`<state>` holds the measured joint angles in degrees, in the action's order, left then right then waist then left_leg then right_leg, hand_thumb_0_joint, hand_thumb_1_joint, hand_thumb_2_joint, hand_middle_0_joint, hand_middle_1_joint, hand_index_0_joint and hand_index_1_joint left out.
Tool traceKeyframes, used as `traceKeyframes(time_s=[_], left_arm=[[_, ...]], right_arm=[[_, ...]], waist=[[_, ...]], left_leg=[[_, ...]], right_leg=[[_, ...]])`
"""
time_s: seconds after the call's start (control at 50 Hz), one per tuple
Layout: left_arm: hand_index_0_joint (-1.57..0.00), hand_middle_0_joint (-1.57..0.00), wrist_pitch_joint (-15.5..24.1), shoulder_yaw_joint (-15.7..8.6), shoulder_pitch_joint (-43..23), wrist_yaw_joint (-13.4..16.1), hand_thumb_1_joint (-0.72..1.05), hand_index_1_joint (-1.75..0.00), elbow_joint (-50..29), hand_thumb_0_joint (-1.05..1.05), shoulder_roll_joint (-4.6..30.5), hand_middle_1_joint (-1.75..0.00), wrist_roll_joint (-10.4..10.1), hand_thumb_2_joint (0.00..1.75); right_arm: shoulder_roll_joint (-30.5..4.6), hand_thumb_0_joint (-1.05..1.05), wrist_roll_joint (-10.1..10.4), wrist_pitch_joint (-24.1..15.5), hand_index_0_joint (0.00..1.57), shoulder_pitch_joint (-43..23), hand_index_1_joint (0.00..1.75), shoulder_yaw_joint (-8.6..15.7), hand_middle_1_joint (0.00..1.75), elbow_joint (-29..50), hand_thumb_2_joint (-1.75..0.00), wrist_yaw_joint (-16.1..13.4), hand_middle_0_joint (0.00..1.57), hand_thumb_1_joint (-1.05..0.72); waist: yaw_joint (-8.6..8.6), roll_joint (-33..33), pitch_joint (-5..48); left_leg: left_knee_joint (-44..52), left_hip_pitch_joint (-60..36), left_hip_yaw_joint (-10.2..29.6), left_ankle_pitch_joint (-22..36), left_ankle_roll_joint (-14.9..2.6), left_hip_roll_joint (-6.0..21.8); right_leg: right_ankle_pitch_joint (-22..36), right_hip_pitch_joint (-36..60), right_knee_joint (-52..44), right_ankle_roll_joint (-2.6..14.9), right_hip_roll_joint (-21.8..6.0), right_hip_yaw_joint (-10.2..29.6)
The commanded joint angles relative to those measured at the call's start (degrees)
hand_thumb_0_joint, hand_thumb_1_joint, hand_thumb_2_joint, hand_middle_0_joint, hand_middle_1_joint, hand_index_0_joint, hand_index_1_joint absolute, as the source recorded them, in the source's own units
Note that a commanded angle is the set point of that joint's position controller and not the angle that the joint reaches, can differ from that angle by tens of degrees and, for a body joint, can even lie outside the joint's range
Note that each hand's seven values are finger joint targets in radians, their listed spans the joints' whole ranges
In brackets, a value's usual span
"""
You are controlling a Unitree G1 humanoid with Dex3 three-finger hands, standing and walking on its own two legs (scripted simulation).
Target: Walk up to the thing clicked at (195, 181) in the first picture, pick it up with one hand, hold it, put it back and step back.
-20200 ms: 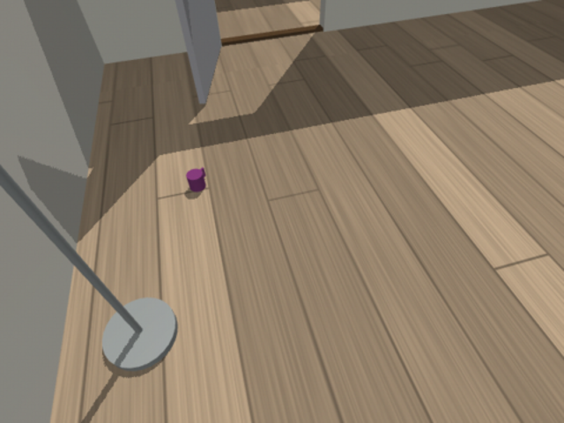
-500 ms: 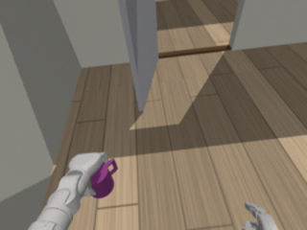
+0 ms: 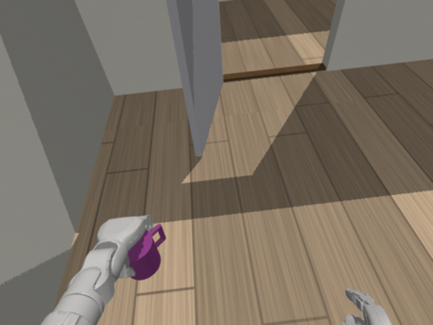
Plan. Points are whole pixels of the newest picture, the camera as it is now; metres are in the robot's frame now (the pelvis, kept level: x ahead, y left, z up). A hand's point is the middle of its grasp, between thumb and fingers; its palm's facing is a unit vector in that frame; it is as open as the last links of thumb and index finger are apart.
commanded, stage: crouch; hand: left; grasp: from above
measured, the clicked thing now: (144, 248) +0.31 +0.20 -0.10
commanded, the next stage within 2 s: lower in 1.84 s
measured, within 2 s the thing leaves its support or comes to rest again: neither
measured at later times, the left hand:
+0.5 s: hand (146, 268) +0.31 +0.23 -0.22, palm faces -0.48 +0.05 -0.88, open 10.9 cm
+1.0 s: hand (166, 277) +0.36 +0.23 -0.45, palm faces -0.49 +0.00 -0.87, open 10.8 cm
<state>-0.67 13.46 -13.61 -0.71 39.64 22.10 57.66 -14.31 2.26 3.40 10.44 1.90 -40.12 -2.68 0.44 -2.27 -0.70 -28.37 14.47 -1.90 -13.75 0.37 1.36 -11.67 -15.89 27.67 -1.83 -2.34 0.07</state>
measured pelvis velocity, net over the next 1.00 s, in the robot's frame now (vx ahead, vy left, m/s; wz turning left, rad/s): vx -0.05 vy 0.01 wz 0.00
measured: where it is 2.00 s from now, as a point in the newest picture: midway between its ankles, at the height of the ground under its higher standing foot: outside the picture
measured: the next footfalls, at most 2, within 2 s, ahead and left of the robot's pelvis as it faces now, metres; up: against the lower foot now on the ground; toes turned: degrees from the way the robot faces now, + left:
none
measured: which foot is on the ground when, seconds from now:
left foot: down 0.00-1.00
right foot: down 0.00-1.00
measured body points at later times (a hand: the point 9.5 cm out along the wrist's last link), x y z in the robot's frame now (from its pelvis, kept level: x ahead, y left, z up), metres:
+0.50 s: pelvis -0.02 +0.00 -0.09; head +0.08 +0.02 +0.35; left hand +0.33 +0.23 -0.17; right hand +0.04 -0.29 -0.20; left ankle +0.01 +0.12 -0.74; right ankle +0.03 -0.14 -0.74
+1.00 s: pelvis -0.05 +0.01 -0.28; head +0.16 +0.03 +0.11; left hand +0.38 +0.23 -0.40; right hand +0.01 -0.26 -0.41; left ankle +0.01 +0.12 -0.74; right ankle +0.03 -0.14 -0.74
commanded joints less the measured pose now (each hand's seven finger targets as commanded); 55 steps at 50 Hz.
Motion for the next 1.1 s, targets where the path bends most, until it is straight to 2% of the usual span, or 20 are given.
traceKeyframes(time_s=[0.0, 0.1, 0.14, 0.2, 0.24, 0.34, 0.4, 0.46, 0.5, 0.56, 0.6, 0.62, 0.68, 0.76, 0.82, 0.84, 0.88, 0.96, 1.02, 1.08], left_arm=[[-0.75, -0.73, 1.1, -7.3, -20.1, 5.0, 0.35, -1.05, -10.5, 0.0, 11.4, -1.06, 0.5, 1.15], [-0.76, -0.75, 2.3, -8.0, -20.8, 10.0, 0.37, -1.05, -4.4, 0.0, 11.1, -1.06, 2.5, 1.17], [-0.76, -0.74, 2.7, -6.8, -24.1, 11.9, 0.37, -1.05, -2.0, 0.0, 10.0, -1.07, 3.5, 1.15], [-0.79, -0.76, 3.2, -7.7, -26.6, 15.1, 0.42, -1.07, 2.7, 0.0, 10.8, -1.1, 4.9, 1.13], [-0.8, -0.78, 3.9, -6.1, -28.9, 16.8, 0.43, -1.05, 5.5, 0.0, 7.8, -1.07, 5.6, 1.12], [-0.77, -0.72, 5.4, -8.7, -32.2, 22.7, 0.4, -1.01, 12.5, 0.0, 9.7, -1.05, 9.6, 1.0], [-0.73, -0.69, 5.5, -9.5, -38.3, 25.9, 0.35, -0.97, 15.2, 0.0, 10.3, -1.02, 10.9, 0.95], [-0.74, -0.68, 4.4, -11.3, -40.2, 28.1, 0.35, -0.95, 18.6, 0.0, 13.0, -1.0, 10.9, 0.9], [-0.74, -0.7, 3.9, -10.7, -41.8, 28.6, 0.35, -0.95, 18.0, 0.0, 11.6, -0.99, 9.6, 0.94], [-0.75, -0.72, 2.6, -13.0, -41.6, 28.5, 0.35, -0.93, 20.0, 0.0, 15.7, -0.96, 9.7, 0.94], [-0.77, -0.73, 2.0, -12.5, -41.8, 28.0, 0.37, -0.93, 21.6, 0.0, 14.4, -0.96, 9.0, 0.94], [-0.76, -0.73, 1.8, -13.6, -42.9, 27.8, 0.35, -0.92, 21.4, 0.0, 16.8, -0.95, 9.1, 0.95], [-0.78, -0.76, 2.0, -14.0, -43.4, 26.7, 0.38, -0.93, 22.3, 0.0, 17.2, -0.95, 9.2, 0.97], [-0.82, -0.8, 3.5, -14.5, -47.4, 25.9, 0.42, -0.91, 21.9, 0.0, 18.0, -0.92, 9.4, 0.99], [-0.85, -0.83, 4.9, -15.9, -47.8, 26.1, 0.47, -0.9, 21.6, 0.0, 19.6, -0.92, 10.0, 0.99], [-0.86, -0.84, 5.4, -16.8, -49.2, 26.2, 0.48, -0.92, 20.6, 0.0, 21.7, -0.94, 10.3, 1.02], [-0.88, -0.86, 6.3, -16.4, -51.0, 26.6, 0.49, -0.95, 19.7, 0.0, 20.8, -0.96, 10.9, 1.06], [-0.93, -0.91, 6.9, -18.3, -54.4, 28.1, 0.55, -0.95, 19.7, 0.0, 22.9, -0.96, 11.7, 1.08], [-0.93, -0.93, 6.9, -18.0, -52.7, 28.6, 0.56, -0.96, 21.2, 0.0, 22.2, -0.97, 12.1, 1.13], [-0.95, -0.94, 6.7, -18.2, -56.0, 28.4, 0.59, -0.96, 21.7, 0.0, 22.7, -0.97, 12.3, 1.11]], right_arm=[[-7.7, 0.0, 0.0, -1.9, 0.2, -4.2, 0.3, 2.5, 0.3, 7.3, -0.9, -0.4, 0.2, -0.89], [-8.0, 0.0, -0.6, -1.4, 0.2, -2.1, 0.3, 3.0, 0.3, 5.7, -0.9, 0.2, 0.2, -0.89], [-8.0, 0.0, -1.1, -1.4, 0.2, -1.1, 0.3, 3.4, 0.3, 4.6, -0.9, 0.5, 0.2, -0.89], [-8.6, 0.0, -1.5, -1.4, 0.2, 0.9, 0.3, 3.9, 0.3, 3.2, -0.9, 1.0, 0.2, -0.89], [-8.8, 0.0, -2.1, -1.7, 0.2, 2.4, 0.3, 4.3, 0.3, 2.0, -0.9, 1.6, 0.2, -0.9], [-9.5, 0.0, -3.3, -2.6, 0.2, 6.1, 0.3, 5.3, 0.3, 1.5, -0.89, 2.3, 0.2, -0.89], [-10.1, 0.0, -4.1, -3.3, 0.2, 7.7, 0.3, 5.6, 0.3, 1.6, -0.89, 1.9, 0.2, -0.89], [-10.6, 0.0, -4.3, -3.8, 0.2, 8.9, 0.3, 5.8, 0.3, 1.6, -0.89, 1.2, 0.2, -0.89], [-10.3, 0.0, -4.7, -4.4, 0.2, 9.2, 0.3, 5.6, 0.3, 1.5, -0.89, 0.9, 0.2, -0.89], [-10.8, 0.0, -5.1, -4.8, 0.2, 9.6, 0.3, 5.7, 0.3, 1.0, -0.89, 0.3, 0.2, -0.89], [-10.8, 0.0, -5.6, -5.2, 0.2, 9.4, 0.3, 5.7, 0.3, 0.5, -0.89, 0.4, 0.2, -0.89], [-11.0, 0.0, -5.6, -5.3, 0.2, 9.4, 0.3, 5.7, 0.3, 0.6, -0.9, 0.4, 0.2, -0.89], [-11.0, 0.0, -5.9, -5.7, 0.2, 9.6, 0.3, 5.4, 0.3, 0.4, -0.9, 0.8, 0.2, -0.9], [-11.1, 0.0, -6.3, -6.5, 0.2, 9.7, 0.3, 5.0, 0.3, 0.2, -0.9, 1.4, 0.2, -0.9], [-11.8, 0.0, -6.9, -7.3, 0.2, 10.4, 0.3, 4.7, 0.3, -0.2, -0.9, 2.3, 0.2, -0.89], [-11.8, 0.0, -6.9, -7.6, 0.2, 10.6, 0.3, 4.8, 0.3, 0.0, -0.9, 2.6, 0.2, -0.9], [-11.5, 0.0, -7.2, -8.0, 0.2, 11.3, 0.3, 4.4, 0.3, -0.1, -0.9, 3.2, 0.2, -0.9], [-12.2, 0.0, -8.0, -8.8, 0.2, 12.1, 0.3, 4.4, 0.3, -0.8, -0.9, 4.0, 0.2, -0.9], [-12.3, 0.0, -8.4, -9.1, 0.2, 11.8, 0.3, 4.3, 0.3, -1.0, -0.9, 4.7, 0.2, -0.91], [-12.7, 0.0, -8.9, -9.4, 0.2, 12.7, 0.3, 4.1, 0.3, -1.0, -0.9, 5.4, 0.2, -0.91]], waist=[[0.27, 2.0, 13.6], [0.89, 2.5, 13.4], [2.01, 1.3, 14.8], [3.1, 1.1, 16.1], [4.2, 1.2, 18.0], [4.82, -1.0, 23.3], [6.24, -3.7, 28.7], [6.44, -2.4, 34.2], [6.81, -3.6, 37.5], [5.91, -5.5, 40.4], [6.8, -6.3, 41.7], [6.55, -6.0, 43.5], [7.06, -7.6, 44.7], [8.76, -8.1, 46.2], [8.77, -8.7, 49.4], [8.81, -8.9, 51.3], [10.09, -9.0, 51.3], [10.46, -11.1, 53.6], [10.6, -12.1, 52.6], [11.6, -14.7, 53.2]], left_leg=[[3.4, -5.0, 0.3, 7.2, -0.64, -2.3], [1.2, -2.1, 0.3, 6.8, -0.41, -2.2], [-0.8, -1.1, 0.3, 7.0, -0.24, -2.1], [-5.3, 2.8, 0.5, 6.1, -0.17, -2.0], [-9.8, 5.9, 1.0, 5.9, 0.16, -1.6], [-22.7, 20.9, 1.0, 0.7, 0.26, -1.8], [-29.8, 26.4, 1.6, -1.5, 0.39, -1.5], [-35.9, 34.5, 1.5, -4.2, -0.46, -1.9], [-39.4, 38.8, 2.0, -5.3, -0.6, -1.8], [-43.3, 43.5, 2.7, -7.2, -0.46, -1.7], [-46.3, 46.0, 3.4, -7.5, -0.31, -1.5], [-47.7, 47.1, 3.7, -7.9, -0.27, -1.5], [-51.9, 51.0, 3.9, -8.3, -0.19, -1.7], [-57.0, 56.8, 4.5, -13.1, -0.48, -1.9], [-60.7, 58.0, 5.2, -10.9, -0.37, -2.1], [-62.4, 58.1, 4.9, -10.2, -0.67, -2.2], [-64.6, 60.6, 4.6, -11.0, -0.8, -2.4], [-68.6, 61.4, 4.6, -9.1, -0.55, -2.3], [-70.7, 62.5, 4.4, -8.5, -0.34, -2.3], [-73.1, 62.1, 4.9, -6.0, 0.09, -2.0]], right_leg=[[4.1, 2.0, -4.1, 1.96, 2.6, -1.1], [3.7, -0.9, -2.1, 1.97, 2.6, -1.2], [4.1, -3.5, -0.5, 2.03, 2.5, -1.1], [3.7, -8.4, 3.2, 2.07, 2.4, -0.9], [3.4, -13.2, 7.5, 2.21, 2.6, -1.2], [-0.7, -25.5, 20.4, 2.8, 2.2, -0.9], [-3.0, -34.7, 28.0, 3.15, 2.5, -1.5], [-5.0, -38.4, 33.9, 3.29, 2.7, -1.7], [-5.8, -42.5, 38.1, 3.59, 2.7, -1.8], [-7.7, -47.6, 43.5, 3.84, 2.6, -2.0], [-8.2, -52.0, 46.8, 3.78, 2.3, -2.3], [-8.8, -53.5, 48.6, 3.9, 2.3, -2.5], [-9.8, -58.9, 53.0, 4.0, 1.8, -2.7], [-13.5, -65.6, 58.0, 4.07, 1.6, -3.3], [-12.3, -68.7, 62.0, 4.01, 1.3, -3.7], [-11.7, -68.5, 62.8, 3.95, 1.3, -3.7], [-11.7, -70.1, 64.4, 3.79, 1.2, -3.6], [-10.5, -74.2, 68.3, 3.81, 0.9, -3.8], [-10.4, -76.6, 70.4, 3.85, 0.7, -4.1], [-9.3, -79.2, 73.3, 3.99, 0.5, -4.5]])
